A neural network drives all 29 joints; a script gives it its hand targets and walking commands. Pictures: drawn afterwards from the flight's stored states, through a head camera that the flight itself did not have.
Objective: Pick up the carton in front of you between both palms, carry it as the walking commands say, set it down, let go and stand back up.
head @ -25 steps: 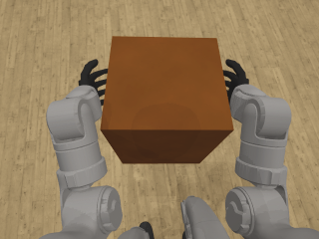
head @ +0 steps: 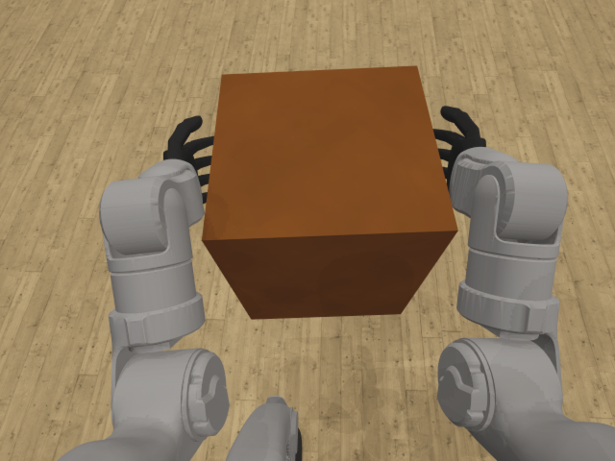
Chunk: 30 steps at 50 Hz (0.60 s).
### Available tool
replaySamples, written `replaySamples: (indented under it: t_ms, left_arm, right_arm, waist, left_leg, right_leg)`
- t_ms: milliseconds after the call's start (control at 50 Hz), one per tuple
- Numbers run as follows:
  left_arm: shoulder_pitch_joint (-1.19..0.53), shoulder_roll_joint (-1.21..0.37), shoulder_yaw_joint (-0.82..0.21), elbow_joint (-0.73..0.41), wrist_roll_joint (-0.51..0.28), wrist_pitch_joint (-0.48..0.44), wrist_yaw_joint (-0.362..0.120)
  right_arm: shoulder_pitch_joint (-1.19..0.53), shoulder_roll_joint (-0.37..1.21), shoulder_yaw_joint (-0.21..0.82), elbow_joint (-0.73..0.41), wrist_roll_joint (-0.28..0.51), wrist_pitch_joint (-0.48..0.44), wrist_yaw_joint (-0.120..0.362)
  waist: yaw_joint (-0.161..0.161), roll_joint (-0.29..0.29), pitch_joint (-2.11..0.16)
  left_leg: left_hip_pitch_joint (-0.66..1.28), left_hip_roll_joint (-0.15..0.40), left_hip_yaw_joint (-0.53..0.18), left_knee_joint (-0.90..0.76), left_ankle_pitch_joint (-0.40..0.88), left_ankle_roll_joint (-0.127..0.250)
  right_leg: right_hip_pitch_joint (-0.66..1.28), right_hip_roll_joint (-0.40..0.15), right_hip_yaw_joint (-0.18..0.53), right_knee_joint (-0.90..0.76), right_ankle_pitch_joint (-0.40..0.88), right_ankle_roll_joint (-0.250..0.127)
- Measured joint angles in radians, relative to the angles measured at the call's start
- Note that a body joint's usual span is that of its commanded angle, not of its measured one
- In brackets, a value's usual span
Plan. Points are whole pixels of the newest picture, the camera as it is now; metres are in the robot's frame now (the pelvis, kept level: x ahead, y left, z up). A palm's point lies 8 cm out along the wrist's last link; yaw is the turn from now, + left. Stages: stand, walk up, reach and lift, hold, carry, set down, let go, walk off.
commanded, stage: carry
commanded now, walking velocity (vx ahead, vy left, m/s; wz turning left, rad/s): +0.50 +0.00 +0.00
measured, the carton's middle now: (322, 210) +0.40 +0.03 +0.09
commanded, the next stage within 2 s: none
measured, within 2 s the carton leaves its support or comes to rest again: neither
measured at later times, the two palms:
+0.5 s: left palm out of the picture +0.71 +0.14 +0.20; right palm (469, 0) +0.69 -0.16 +0.20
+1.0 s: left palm out of the picture +1.01 +0.16 +0.22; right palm out of the picture +0.99 -0.14 +0.22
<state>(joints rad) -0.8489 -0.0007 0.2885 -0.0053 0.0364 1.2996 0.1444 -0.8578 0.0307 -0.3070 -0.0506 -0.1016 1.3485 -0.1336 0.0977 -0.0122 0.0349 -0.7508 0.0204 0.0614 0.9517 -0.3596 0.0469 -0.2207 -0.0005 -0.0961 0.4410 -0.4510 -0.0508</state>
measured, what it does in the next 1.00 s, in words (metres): climbs: left foot 0.03 m higher, then right foot 0.03 m higher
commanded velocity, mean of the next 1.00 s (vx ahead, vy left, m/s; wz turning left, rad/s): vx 0.50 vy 0.00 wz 0.00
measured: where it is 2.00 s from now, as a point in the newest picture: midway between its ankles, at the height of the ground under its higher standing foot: (342, 146)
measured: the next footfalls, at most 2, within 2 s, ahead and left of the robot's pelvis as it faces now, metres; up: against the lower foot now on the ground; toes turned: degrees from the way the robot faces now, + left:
left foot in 0.08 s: +0.24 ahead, +0.10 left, +0.03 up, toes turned +6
right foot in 0.48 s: +0.48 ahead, -0.09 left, +0.06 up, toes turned -7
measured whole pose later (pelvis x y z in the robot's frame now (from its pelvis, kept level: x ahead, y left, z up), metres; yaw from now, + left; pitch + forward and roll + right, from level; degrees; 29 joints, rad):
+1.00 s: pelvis +0.62 +0.02 +0.07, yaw -1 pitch +4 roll +1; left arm -0.85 0.04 0.30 0.17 0.05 1.31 0.14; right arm -0.83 0.02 -0.25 0.14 -0.09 1.32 -0.14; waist -0.06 -0.01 -0.01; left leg -0.51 -0.02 0.14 0.68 -0.38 0.08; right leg -0.46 -0.01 0.01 1.28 -0.49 -0.02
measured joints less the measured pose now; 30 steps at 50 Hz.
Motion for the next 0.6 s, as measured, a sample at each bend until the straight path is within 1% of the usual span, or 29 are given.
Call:
replaySamples:
  t_ms: [40, 60, 80, 100, 120, 140, 160, 180, 200, 240, 280, 320, 360, 400, 440, 480, 500, 520, 560, 580, 600]
  left_arm:
    - [-0.011, 0.005, 0.000, 0.034, 0.001, 0.001, 0.000]
    - [-0.015, 0.011, 0.001, 0.054, 0.002, 0.002, -0.002]
    - [-0.016, 0.019, 0.002, 0.075, 0.004, 0.004, -0.005]
    - [-0.015, 0.031, 0.002, 0.095, 0.003, 0.002, -0.009]
    - [-0.008, 0.040, 0.005, 0.113, 0.001, -0.002, -0.013]
    - [0.000, 0.043, 0.006, 0.129, 0.001, -0.003, -0.015]
    - [0.007, 0.041, 0.007, 0.140, 0.005, 0.000, -0.016]
    - [0.011, 0.036, 0.006, 0.144, 0.012, 0.007, -0.017]
    - [0.013, 0.029, 0.006, 0.141, 0.021, 0.015, -0.017]
    - [0.013, 0.017, 0.006, 0.120, 0.036, 0.028, -0.017]
    - [0.012, 0.005, 0.010, 0.084, 0.047, 0.035, -0.017]
    - [0.011, -0.005, 0.010, 0.041, 0.057, 0.036, -0.011]
    - [0.009, -0.013, 0.017, 0.000, 0.062, 0.037, -0.010]
    - [0.007, -0.016, 0.020, -0.023, 0.065, 0.038, -0.010]
    - [0.003, -0.013, 0.022, -0.021, 0.064, 0.038, -0.010]
    - [-0.013, -0.008, 0.018, 0.018, 0.062, 0.035, -0.011]
    - [-0.022, -0.008, 0.011, 0.049, 0.062, 0.026, -0.011]
    - [-0.027, -0.009, -0.001, 0.081, 0.065, 0.014, -0.011]
    - [-0.020, -0.011, -0.022, 0.130, 0.069, 0.005, -0.011]
    - [-0.010, -0.008, -0.029, 0.141, 0.064, 0.007, -0.011]
    - [0.003, -0.003, -0.037, 0.144, 0.055, 0.011, -0.010]
  right_arm:
    - [0.000, -0.002, -0.001, 0.024, -0.002, -0.001, 0.001]
    - [-0.004, -0.003, 0.002, 0.047, -0.003, -0.003, 0.001]
    - [-0.010, -0.004, 0.008, 0.078, -0.005, -0.007, 0.001]
    - [-0.011, -0.002, 0.016, 0.108, -0.008, -0.018, 0.001]
    - [-0.009, 0.002, 0.026, 0.137, -0.011, -0.030, 0.001]
    - [-0.001, 0.003, 0.036, 0.158, -0.012, -0.036, 0.001]
    - [0.012, 0.000, 0.046, 0.168, -0.008, -0.036, 0.001]
    - [0.028, -0.005, 0.055, 0.169, 0.001, -0.033, 0.001]
    - [0.042, -0.011, 0.063, 0.163, 0.013, -0.028, 0.000]
    - [0.060, -0.022, 0.069, 0.139, 0.040, -0.022, -0.006]
    - [0.064, -0.027, 0.066, 0.108, 0.061, -0.022, -0.014]
    - [0.057, -0.024, 0.061, 0.078, 0.073, -0.024, -0.025]
    - [0.044, -0.020, 0.051, 0.054, 0.075, -0.028, -0.027]
    - [0.030, -0.018, 0.042, 0.045, 0.075, -0.029, -0.027]
    - [0.014, -0.019, 0.037, 0.057, 0.074, -0.028, -0.027]
    - [0.001, -0.028, 0.033, 0.083, 0.071, -0.021, -0.026]
    - [-0.005, -0.041, 0.032, 0.099, 0.071, -0.019, -0.023]
    - [-0.004, -0.052, 0.027, 0.117, 0.071, -0.020, -0.018]
    - [0.004, -0.059, 0.017, 0.153, 0.064, -0.019, -0.008]
    - [0.005, -0.056, 0.015, 0.167, 0.058, -0.013, -0.007]
    - [0.005, -0.052, 0.013, 0.175, 0.050, -0.006, -0.006]
  waist:
    - [-0.012, -0.008, -0.025]
    - [-0.025, -0.014, -0.035]
    - [-0.042, -0.015, -0.045]
    - [-0.063, -0.029, -0.047]
    - [-0.088, -0.030, -0.047]
    - [-0.110, -0.023, -0.044]
    - [-0.129, -0.014, -0.040]
    - [-0.145, -0.005, -0.034]
    - [-0.159, 0.002, -0.026]
    - [-0.180, 0.012, -0.006]
    - [-0.194, 0.017, 0.010]
    - [-0.201, 0.017, 0.019]
    - [-0.202, 0.015, 0.017]
    - [-0.195, 0.017, 0.005]
    - [-0.179, 0.025, -0.016]
    - [-0.153, 0.037, -0.038]
    - [-0.132, 0.052, -0.041]
    - [-0.111, 0.059, -0.043]
    - [-0.068, 0.042, -0.047]
    - [-0.051, 0.032, -0.046]
    - [-0.037, 0.024, -0.042]
  left_leg:
    - [0.038, -0.010, 0.033, -0.151, 0.025, 0.010]
    - [0.077, -0.023, 0.058, -0.227, 0.048, 0.018]
    - [0.126, -0.034, 0.081, -0.293, 0.082, 0.030]
    - [0.147, -0.046, 0.096, -0.281, 0.092, 0.038]
    - [0.159, -0.051, 0.100, -0.251, 0.062, 0.042]
    - [0.179, -0.052, 0.098, -0.242, 0.028, 0.045]
    - [0.205, -0.053, 0.093, -0.254, 0.006, 0.047]
    - [0.233, -0.052, 0.087, -0.277, -0.005, 0.046]
    - [0.262, -0.050, 0.082, -0.308, -0.004, 0.039]
    - [0.319, -0.046, 0.074, -0.366, -0.005, 0.036]
    - [0.370, -0.040, 0.069, -0.410, -0.014, 0.036]
    - [0.417, -0.036, 0.065, -0.444, -0.031, 0.032]
    - [0.464, -0.033, 0.061, -0.472, -0.053, 0.025]
    - [0.510, -0.028, 0.057, -0.492, -0.082, 0.012]
    - [0.556, -0.016, 0.053, -0.496, -0.124, -0.005]
    - [0.585, 0.008, 0.044, -0.437, -0.187, -0.020]
    - [0.576, 0.030, 0.036, -0.351, -0.217, -0.023]
    - [0.538, 0.041, 0.013, -0.218, -0.194, -0.023]
    - [0.418, 0.008, -0.051, 0.101, -0.168, -0.018]
    - [0.354, -0.010, -0.064, 0.233, -0.150, -0.011]
    - [0.293, -0.021, -0.066, 0.323, -0.128, -0.004]
  right_leg:
    - [0.051, -0.012, 0.006, -0.003, -0.044, 0.016]
    - [0.070, -0.022, 0.009, 0.021, -0.074, 0.023]
    - [0.076, -0.031, 0.012, 0.081, -0.106, 0.027]
    - [0.055, -0.052, 0.019, 0.189, -0.125, 0.030]
    - [0.008, -0.048, 0.048, 0.340, -0.115, 0.033]
    - [-0.053, -0.028, 0.080, 0.507, -0.102, 0.031]
    - [-0.120, -0.008, 0.097, 0.660, -0.081, 0.025]
    - [-0.186, 0.005, 0.100, 0.777, -0.055, 0.020]
    - [-0.248, 0.011, 0.095, 0.851, -0.028, 0.015]
    - [-0.353, 0.010, 0.083, 0.893, 0.015, 0.008]
    - [-0.437, 0.001, 0.073, 0.862, 0.027, 0.007]
    - [-0.500, -0.011, 0.065, 0.792, 0.027, 0.013]
    - [-0.534, -0.024, 0.055, 0.680, 0.042, 0.019]
    - [-0.533, -0.032, 0.041, 0.536, 0.081, 0.018]
    - [-0.497, -0.025, 0.014, 0.388, 0.104, 0.010]
    - [-0.411, 0.000, -0.036, 0.238, 0.147, -0.010]
    - [-0.381, 0.014, -0.056, 0.227, 0.174, -0.021]
    - [-0.368, 0.021, -0.067, 0.256, 0.151, -0.026]
    - [-0.331, 0.026, -0.062, 0.269, 0.091, -0.032]
    - [-0.305, 0.026, -0.056, 0.251, 0.076, -0.032]
    - [-0.277, 0.024, -0.050, 0.225, 0.072, -0.026]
